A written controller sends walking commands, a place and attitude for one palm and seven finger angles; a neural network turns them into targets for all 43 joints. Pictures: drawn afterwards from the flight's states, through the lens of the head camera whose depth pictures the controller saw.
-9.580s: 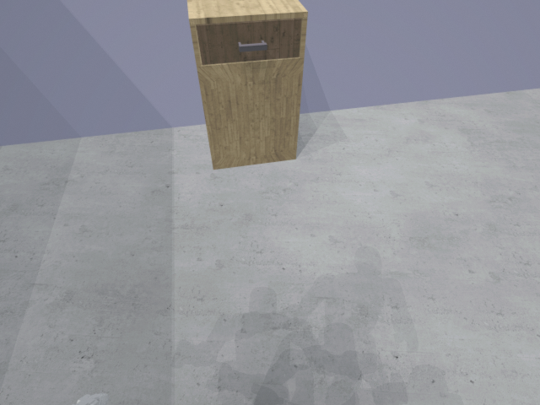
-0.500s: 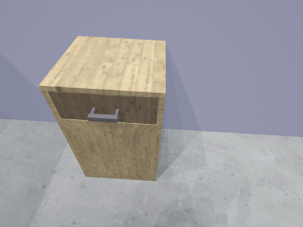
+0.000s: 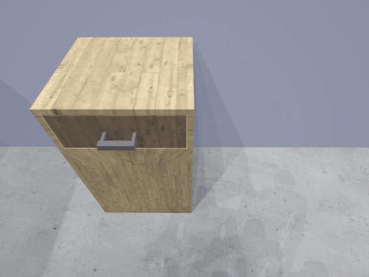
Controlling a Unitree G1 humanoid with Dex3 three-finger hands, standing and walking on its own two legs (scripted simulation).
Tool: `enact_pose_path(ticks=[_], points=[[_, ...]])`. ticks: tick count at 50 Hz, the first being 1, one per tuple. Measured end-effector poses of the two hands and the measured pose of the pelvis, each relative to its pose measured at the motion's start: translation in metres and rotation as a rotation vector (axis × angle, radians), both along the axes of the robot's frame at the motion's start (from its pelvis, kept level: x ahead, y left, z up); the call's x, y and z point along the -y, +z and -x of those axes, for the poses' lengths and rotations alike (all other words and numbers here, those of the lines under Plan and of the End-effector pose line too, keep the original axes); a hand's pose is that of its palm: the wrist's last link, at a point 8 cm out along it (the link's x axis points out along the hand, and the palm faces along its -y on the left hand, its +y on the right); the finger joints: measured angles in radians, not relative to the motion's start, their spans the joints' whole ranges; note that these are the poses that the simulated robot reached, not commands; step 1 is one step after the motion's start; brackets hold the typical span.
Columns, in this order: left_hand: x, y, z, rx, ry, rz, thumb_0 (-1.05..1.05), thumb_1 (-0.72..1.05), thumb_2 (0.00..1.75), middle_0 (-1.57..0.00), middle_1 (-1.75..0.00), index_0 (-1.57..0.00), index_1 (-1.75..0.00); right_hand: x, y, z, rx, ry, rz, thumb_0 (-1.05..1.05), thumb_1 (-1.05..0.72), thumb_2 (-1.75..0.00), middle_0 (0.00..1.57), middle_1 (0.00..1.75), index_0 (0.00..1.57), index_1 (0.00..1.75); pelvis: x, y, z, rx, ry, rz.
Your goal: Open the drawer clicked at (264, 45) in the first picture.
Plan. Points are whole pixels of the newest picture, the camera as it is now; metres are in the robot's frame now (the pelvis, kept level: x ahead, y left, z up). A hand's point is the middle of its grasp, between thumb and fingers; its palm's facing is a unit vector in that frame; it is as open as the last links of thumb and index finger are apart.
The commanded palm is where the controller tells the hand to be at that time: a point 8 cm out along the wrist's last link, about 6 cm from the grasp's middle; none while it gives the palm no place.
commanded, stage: come to a stop and stand still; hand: left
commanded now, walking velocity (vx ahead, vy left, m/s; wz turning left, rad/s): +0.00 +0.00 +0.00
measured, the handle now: (117, 140) +0.51 +0.25 -0.08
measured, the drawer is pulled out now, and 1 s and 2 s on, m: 0.00 0.00 0.00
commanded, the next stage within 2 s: look again from close up in 0.56 s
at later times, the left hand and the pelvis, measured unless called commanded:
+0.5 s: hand out of the picture -0.08 +0.12 -0.17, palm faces +0.09 -0.98 -0.16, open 7.3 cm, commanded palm none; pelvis -0.04 -0.03 +0.01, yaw +1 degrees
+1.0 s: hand out of the picture -0.03 +0.17 -0.17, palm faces +0.08 -0.97 -0.23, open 7.3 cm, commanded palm none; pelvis -0.04 +0.00 +0.00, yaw +1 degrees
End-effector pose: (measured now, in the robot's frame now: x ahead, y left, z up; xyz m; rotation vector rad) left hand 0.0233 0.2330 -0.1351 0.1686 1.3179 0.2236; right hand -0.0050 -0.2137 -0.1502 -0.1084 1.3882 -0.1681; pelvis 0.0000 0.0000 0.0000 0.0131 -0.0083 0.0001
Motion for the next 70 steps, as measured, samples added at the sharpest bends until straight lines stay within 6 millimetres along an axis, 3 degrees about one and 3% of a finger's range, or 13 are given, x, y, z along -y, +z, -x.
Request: enact_pose_path(ticks=[8, 15, 26, 35, 40, 49, 55, 64, 66, 70], points=[[0.019, 0.004, 0.011, 0.038, -0.015, 0.010, 0.01, 0.93, 0.90, -0.20, -0.30, -0.20, -0.30, 0.019, 0.003, 0.008, 0.036, 0.023, -0.001, 0.01, -0.92, -0.90, 0.20, 0.30, 0.19, 0.30, 0.015, 0.003, 0.019, 0.021, 0.004, -0.001], [0.033, 0.003, 0.046, 0.003, -0.002, 0.030, 0.01, 0.94, 0.90, -0.20, -0.30, -0.20, -0.30, 0.026, 0.006, 0.031, 0.009, 0.047, -0.019, 0.00, -0.91, -0.90, 0.19, 0.30, 0.19, 0.30, 0.027, 0.007, 0.034, 0.025, 0.015, 0.003], [0.066, -0.005, 0.112, -0.132, 0.050, 0.112, 0.01, 0.92, 0.90, -0.20, -0.30, -0.20, -0.30, 0.023, 0.011, 0.082, -0.108, 0.036, -0.032, 0.00, -0.91, -0.90, 0.19, 0.30, 0.19, 0.30, 0.033, 0.007, 0.045, 0.010, 0.025, 0.010], [0.075, -0.009, 0.127, -0.158, 0.056, 0.136, 0.01, 0.91, 0.90, -0.20, -0.30, -0.20, -0.30, 0.011, 0.010, 0.100, -0.145, 0.021, -0.046, 0.00, -0.91, -0.90, 0.19, 0.30, 0.19, 0.30, 0.028, 0.004, 0.047, 0.002, 0.025, 0.021], [0.054, -0.012, 0.115, -0.134, 0.029, 0.104, 0.01, 0.91, 0.90, -0.20, -0.30, -0.20, -0.30, 0.001, 0.000, 0.081, -0.050, 0.007, -0.052, 0.00, -0.91, -0.90, 0.19, 0.30, 0.19, 0.30, 0.017, -0.002, 0.047, 0.000, 0.029, 0.021], [0.014, 0.001, 0.066, 0.010, 0.009, 0.024, 0.01, 0.91, 0.90, -0.20, -0.30, -0.20, -0.30, -0.015, -0.004, 0.050, 0.040, 0.042, -0.072, 0.01, -0.92, -0.90, 0.20, 0.30, 0.19, 0.30, 0.004, 0.001, 0.039, 0.011, 0.026, 0.009], [0.009, 0.005, 0.053, 0.025, 0.000, 0.015, 0.01, 0.92, 0.90, -0.19, -0.30, -0.20, -0.30, -0.011, -0.001, 0.044, 0.040, 0.049, -0.060, 0.01, -0.91, -0.90, 0.20, 0.30, 0.19, 0.30, 0.001, 0.003, 0.035, 0.016, 0.021, 0.004], [0.019, 0.000, 0.065, -0.043, 0.004, 0.040, 0.01, 0.92, 0.90, -0.20, -0.30, -0.20, -0.30, 0.001, 0.003, 0.044, -0.004, 0.051, -0.032, 0.00, -0.91, -0.90, 0.20, 0.30, 0.19, 0.30, 0.004, 0.004, 0.031, 0.012, 0.018, 0.008], [0.014, 0.013, 0.044, 0.043, -0.119, -0.028, 0.02, 0.93, 0.90, -0.20, -0.30, -0.20, -0.31, 0.007, 0.008, 0.033, 0.076, 0.053, -0.004, 0.01, -0.91, -0.90, 0.20, 0.30, 0.20, 0.30, 0.005, 0.003, 0.033, 0.013, -0.004, 0.002], [0.002, 0.077, -0.031, 0.405, -0.344, -0.311, 0.03, 0.91, 0.89, -0.21, -0.32, -0.21, -0.32, 0.030, 0.019, -0.016, 0.362, 0.050, 0.077, 0.02, -0.91, -0.89, 0.20, 0.30, 0.20, 0.30, 0.006, -0.003, 0.036, -0.013, 0.000, -0.009]])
